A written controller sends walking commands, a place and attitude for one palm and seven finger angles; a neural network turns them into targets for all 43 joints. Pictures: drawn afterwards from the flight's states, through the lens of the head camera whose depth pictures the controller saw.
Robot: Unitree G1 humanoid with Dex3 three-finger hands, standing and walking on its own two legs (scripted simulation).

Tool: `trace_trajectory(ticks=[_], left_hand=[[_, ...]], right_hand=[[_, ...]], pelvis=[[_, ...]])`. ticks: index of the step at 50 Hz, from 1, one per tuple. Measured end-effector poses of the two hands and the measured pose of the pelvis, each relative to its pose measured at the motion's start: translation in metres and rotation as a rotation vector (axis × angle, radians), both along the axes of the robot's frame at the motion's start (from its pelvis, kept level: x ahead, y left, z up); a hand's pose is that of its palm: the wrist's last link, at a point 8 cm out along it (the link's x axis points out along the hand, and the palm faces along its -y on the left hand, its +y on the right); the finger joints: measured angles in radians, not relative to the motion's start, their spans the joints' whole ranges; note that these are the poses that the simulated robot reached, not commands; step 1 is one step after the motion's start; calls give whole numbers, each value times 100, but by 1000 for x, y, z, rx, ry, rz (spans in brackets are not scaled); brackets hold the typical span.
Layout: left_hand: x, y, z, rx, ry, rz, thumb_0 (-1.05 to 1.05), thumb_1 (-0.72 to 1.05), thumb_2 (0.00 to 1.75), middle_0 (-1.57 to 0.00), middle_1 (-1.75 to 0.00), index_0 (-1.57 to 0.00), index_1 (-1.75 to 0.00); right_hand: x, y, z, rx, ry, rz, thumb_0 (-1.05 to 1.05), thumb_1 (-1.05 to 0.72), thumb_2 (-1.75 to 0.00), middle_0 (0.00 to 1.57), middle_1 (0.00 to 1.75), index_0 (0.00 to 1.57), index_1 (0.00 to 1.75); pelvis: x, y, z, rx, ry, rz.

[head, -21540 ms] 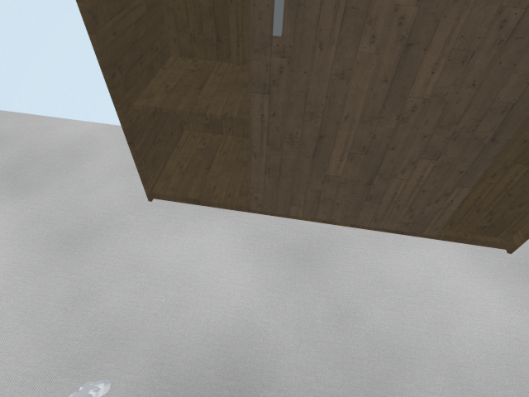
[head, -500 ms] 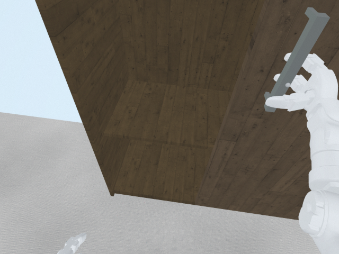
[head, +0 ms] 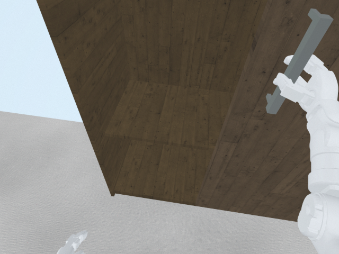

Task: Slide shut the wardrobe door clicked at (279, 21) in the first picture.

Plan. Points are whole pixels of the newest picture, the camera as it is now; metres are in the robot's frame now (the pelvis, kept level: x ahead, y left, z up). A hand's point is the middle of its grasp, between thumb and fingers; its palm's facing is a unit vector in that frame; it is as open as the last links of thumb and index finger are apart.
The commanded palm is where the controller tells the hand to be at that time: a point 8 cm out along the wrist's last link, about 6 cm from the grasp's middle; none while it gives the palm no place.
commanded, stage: grip the handle and tug to test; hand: right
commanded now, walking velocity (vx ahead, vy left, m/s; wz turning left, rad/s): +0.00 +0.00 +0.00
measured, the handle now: (290, 67) +0.50 -0.21 +0.23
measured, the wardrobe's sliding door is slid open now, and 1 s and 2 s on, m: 0.50 0.50 0.50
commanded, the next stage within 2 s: tug the door sideways, standing still in 0.78 s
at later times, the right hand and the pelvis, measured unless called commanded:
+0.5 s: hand (285, 86) +0.44 -0.19 +0.22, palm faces +0.07 +1.00 -0.01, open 6.4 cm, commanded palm +0.41 -0.24 +0.22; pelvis +0.00 +0.00 +0.00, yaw +0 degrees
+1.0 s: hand (284, 86) +0.44 -0.19 +0.22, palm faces +0.06 +1.00 +0.00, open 6.5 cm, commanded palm +0.42 -0.23 +0.22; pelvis +0.02 +0.00 +0.00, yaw +0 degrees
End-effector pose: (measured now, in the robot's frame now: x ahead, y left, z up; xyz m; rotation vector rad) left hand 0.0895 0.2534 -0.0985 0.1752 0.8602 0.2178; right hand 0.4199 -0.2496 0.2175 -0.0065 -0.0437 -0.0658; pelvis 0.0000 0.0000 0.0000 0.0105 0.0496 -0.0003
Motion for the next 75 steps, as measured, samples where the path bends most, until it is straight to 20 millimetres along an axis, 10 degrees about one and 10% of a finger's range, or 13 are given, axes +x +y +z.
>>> trace_trajectory(ticks=[56,75], left_hand=[[64,-9,3,-4,-21,-71,1,91,90,-20,-30,-20,-30],[26,-38,-18,-60,66,-142,1,91,90,-20,-30,-20,-30]], right_hand=[[1,13,0,-6,29,-19,0,-73,-82,36,138,34,137],[-1,20,-1,-41,19,-88,-1,-76,-82,33,140,24,140]], pelvis=[[21,-3,0,6,9,-28],[5,-10,-1,2,-1,-64]])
